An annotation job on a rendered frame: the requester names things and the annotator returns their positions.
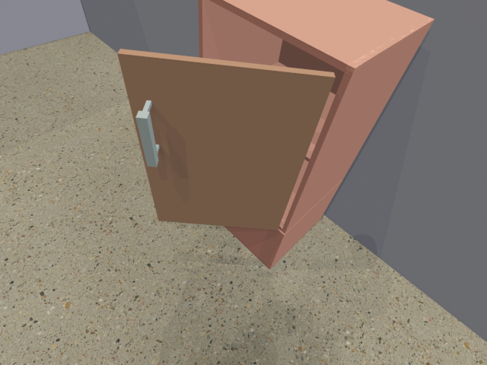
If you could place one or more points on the cupboard door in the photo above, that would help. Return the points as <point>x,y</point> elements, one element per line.
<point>233,136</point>

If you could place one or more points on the handle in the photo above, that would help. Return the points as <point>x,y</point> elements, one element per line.
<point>151,149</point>

